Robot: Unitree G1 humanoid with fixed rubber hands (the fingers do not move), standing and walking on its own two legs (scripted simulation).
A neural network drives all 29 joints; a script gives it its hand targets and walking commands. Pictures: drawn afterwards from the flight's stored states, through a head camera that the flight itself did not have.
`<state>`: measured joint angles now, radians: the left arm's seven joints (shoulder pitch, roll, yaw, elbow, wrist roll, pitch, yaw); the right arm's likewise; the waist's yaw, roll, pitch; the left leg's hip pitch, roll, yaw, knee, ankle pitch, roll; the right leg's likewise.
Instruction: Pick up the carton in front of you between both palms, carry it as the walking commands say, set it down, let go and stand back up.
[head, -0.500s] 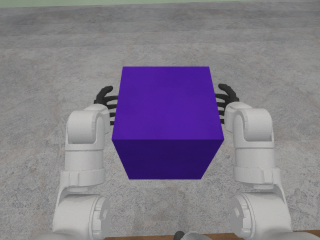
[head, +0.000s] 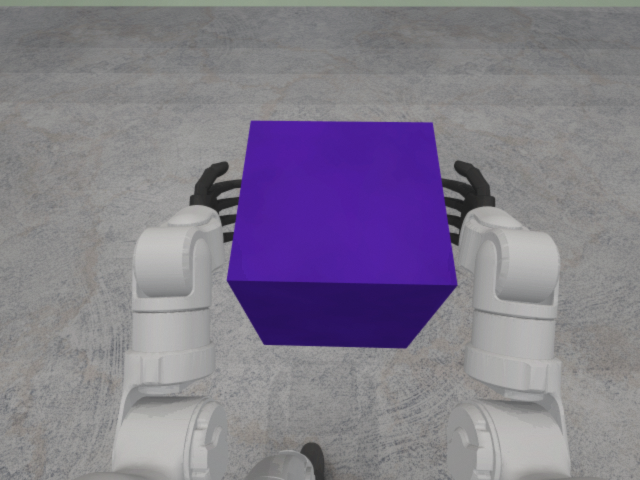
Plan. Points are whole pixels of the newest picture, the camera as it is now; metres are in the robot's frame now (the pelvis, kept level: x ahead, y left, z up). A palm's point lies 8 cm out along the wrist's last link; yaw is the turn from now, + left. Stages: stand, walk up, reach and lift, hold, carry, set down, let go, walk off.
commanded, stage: carry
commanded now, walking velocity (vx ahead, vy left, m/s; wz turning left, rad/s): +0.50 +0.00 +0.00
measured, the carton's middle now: (337, 247) +0.38 +0.03 +0.06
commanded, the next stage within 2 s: none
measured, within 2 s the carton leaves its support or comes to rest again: neither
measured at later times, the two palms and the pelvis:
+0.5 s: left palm (272, 142) +0.66 +0.17 +0.01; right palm (434, 145) +0.67 -0.13 +0.02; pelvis +0.33 +0.02 -0.04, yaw +3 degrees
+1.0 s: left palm (267, 51) +0.91 +0.22 +0.06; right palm (404, 53) +0.93 -0.08 +0.06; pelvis +0.65 +0.06 -0.04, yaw +2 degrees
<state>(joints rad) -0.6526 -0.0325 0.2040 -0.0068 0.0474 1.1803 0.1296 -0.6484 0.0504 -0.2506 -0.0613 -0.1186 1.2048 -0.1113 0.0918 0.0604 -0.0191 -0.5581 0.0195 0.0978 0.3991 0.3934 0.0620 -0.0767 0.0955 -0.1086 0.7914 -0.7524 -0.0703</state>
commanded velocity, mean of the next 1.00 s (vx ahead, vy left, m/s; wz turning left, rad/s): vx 0.42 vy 0.00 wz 0.00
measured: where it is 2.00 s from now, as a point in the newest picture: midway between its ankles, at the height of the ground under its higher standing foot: (329, 306)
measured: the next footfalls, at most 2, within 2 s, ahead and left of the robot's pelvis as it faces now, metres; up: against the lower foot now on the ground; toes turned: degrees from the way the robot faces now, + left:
left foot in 0.02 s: +0.21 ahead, +0.06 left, -0.10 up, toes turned +5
right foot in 0.52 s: +0.52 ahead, -0.05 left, -0.10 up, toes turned -3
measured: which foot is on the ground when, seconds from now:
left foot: up 0.00-0.00, down 0.02-0.54, up 0.56-0.96, down 0.98-1.00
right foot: down 0.00-0.06, up 0.08-0.50, down 0.52-1.00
